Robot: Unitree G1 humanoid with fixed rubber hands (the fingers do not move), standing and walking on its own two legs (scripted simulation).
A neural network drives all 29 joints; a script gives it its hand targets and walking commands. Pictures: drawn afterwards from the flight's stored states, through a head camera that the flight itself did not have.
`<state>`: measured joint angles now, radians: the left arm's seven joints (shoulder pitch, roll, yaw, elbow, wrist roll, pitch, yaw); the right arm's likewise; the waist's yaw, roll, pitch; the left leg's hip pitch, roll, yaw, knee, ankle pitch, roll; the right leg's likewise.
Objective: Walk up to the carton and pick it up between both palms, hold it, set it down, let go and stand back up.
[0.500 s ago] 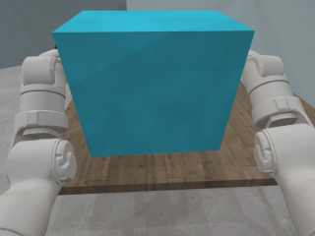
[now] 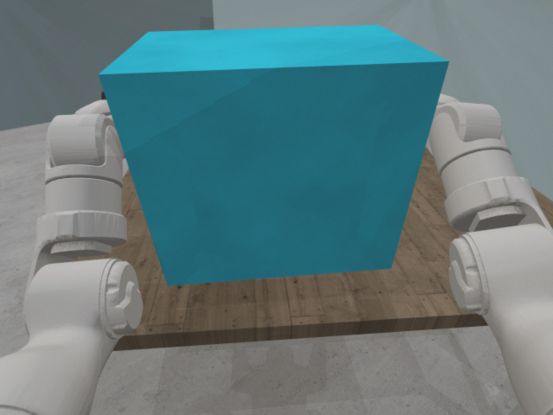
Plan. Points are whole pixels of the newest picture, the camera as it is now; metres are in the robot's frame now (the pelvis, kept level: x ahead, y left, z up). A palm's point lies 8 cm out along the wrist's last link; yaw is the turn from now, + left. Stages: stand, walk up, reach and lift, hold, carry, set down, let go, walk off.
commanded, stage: hold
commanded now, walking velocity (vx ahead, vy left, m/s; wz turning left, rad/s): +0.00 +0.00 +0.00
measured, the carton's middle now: (274, 154) +0.33 -0.01 +0.29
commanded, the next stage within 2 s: none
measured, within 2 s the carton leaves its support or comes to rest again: neither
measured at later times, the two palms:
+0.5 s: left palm (118, 119) +0.38 +0.19 +0.32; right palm (403, 116) +0.37 -0.19 +0.33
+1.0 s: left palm (114, 111) +0.37 +0.19 +0.33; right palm (406, 109) +0.37 -0.19 +0.34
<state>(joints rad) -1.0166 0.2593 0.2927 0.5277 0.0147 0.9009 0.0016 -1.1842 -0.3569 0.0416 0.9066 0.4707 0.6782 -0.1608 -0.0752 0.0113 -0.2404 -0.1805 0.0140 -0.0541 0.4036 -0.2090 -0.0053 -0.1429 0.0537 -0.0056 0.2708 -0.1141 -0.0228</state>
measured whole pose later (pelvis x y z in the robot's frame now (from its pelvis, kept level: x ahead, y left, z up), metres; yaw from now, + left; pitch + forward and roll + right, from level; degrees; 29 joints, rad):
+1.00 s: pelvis +0.00 +0.00 +0.00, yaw +1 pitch +0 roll -2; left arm -1.09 0.29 0.27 0.63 -0.01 0.88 0.01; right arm -1.23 -0.36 0.04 0.97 0.47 0.67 -0.15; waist -0.06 0.01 -0.25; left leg -0.20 0.01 -0.07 0.40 -0.20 -0.01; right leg -0.16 0.06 0.00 0.27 -0.11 -0.02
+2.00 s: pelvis +0.00 +0.00 +0.00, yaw +1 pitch +0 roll -2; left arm -1.04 0.29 0.25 0.62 -0.01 0.85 -0.01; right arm -1.18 -0.35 0.07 0.93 0.47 0.68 -0.16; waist -0.08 0.01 -0.25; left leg -0.18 0.01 -0.09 0.39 -0.20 -0.01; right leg -0.13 0.06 0.01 0.24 -0.11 -0.02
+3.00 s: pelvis +0.00 +0.00 +0.00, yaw +1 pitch +0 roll -2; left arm -1.02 0.29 0.25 0.60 -0.02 0.85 0.00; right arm -1.16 -0.35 0.06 0.91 0.47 0.68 -0.16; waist -0.07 0.01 -0.26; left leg -0.18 0.01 -0.09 0.39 -0.20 -0.01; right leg -0.13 0.06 0.03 0.24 -0.11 -0.02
